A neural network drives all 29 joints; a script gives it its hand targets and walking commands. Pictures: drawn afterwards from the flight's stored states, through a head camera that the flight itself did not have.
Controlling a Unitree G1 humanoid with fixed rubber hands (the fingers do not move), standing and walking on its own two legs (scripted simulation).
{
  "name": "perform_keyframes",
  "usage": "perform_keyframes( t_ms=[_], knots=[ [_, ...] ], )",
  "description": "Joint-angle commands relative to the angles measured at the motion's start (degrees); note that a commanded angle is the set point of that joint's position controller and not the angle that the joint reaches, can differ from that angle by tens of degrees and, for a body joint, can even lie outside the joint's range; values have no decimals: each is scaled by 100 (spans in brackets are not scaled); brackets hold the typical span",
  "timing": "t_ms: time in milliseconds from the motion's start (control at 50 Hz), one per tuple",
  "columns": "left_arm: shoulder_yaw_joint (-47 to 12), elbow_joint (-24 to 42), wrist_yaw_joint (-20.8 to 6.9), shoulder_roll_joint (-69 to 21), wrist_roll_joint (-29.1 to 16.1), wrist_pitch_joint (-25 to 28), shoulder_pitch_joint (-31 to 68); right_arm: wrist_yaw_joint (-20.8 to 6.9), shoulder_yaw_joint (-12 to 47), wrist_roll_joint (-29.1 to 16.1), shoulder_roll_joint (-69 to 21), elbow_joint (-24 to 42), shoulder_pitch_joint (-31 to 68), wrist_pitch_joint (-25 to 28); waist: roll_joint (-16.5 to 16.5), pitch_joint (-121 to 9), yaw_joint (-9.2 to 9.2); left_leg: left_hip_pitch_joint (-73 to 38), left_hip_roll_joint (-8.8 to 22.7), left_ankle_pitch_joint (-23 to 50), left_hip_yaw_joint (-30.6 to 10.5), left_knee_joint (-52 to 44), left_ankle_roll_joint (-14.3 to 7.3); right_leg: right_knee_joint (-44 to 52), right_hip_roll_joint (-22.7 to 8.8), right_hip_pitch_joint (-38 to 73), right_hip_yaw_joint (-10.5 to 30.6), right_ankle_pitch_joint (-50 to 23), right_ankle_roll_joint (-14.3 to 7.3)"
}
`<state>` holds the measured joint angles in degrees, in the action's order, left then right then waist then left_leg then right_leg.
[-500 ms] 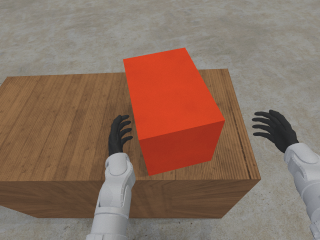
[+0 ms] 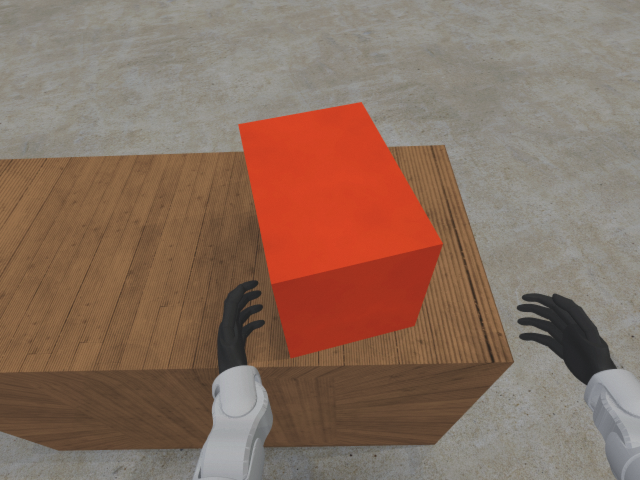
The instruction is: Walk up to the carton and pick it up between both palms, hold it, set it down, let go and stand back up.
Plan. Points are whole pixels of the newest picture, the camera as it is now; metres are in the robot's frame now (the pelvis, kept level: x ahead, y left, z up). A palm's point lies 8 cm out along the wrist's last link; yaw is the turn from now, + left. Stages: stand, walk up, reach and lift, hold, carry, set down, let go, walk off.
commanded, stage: set down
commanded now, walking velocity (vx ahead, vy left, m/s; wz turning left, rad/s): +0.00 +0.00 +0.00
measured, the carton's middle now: (327, 226) +0.49 +0.07 -0.02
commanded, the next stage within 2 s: let go in 1.66 s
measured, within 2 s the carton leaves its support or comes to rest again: neither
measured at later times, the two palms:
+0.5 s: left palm (237, 393) +0.21 +0.15 -0.01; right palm (597, 408) +0.23 -0.28 -0.04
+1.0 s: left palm (196, 424) +0.18 +0.20 -0.04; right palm (564, 433) +0.21 -0.24 -0.05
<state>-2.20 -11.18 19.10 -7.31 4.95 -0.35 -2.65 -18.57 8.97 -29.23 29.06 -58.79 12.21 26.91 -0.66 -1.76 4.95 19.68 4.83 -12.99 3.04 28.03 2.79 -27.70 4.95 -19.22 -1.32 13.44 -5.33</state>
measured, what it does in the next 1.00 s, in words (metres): stands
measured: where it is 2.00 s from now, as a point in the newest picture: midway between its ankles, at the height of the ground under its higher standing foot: outside the picture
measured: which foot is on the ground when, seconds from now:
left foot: down 0.00-1.00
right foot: down 0.00-1.00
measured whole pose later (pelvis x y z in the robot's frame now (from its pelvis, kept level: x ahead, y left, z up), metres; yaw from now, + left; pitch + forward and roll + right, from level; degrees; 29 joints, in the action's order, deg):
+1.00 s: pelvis +0.02 +0.02 +0.00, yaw +2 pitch +0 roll +0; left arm -1.1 -19.5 11.6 0.1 3.7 5.2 -17.8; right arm -15.0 8.0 -22.2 23.0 -52.8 -6.8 26.1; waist -1.6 -1.2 2.7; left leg 10.5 2.5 -14.7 2.0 25.8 1.8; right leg -25.7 2.9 -9.5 -2.1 15.9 -3.8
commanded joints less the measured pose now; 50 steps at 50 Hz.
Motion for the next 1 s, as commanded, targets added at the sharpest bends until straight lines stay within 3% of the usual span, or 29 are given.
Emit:
perform_keyframes(
  t_ms=[0, 280, 480, 980],
  knots=[
    [-177, 880, 8, -466, 37, 330, 656, -20, -273, -114, 1304, 517, 853, 321, -750, -1423, -19, -367, -348, 902, -155, -58, -330, 454, -351, 959, 844, -1457, 11],
    [-250, 718, -62, -369, 31, 831, -104, -57, -126, -281, 1240, 391, -56, 733, -819, -1001, -77, -140, -412, 714, -165, 102, -282, 392, -470, 977, 1006, -1252, 47],
    [-145, 490, -208, -120, -5, 963, -436, 49, -39, -240, 1105, 548, -484, 733, -861, -754, -57, -61, -475, 651, -169, 149, -220, 421, -561, 1045, 1138, -1111, 128],
    [89, -119, -788, 821, -110, 688, -1199, 400, -440, 798, 435, 1120, -1531, 6, -391, -252, -244, -1185, -474, 1298, -241, -479, -225, 808, -416, 1016, 478, -1510, 112]
  ],
)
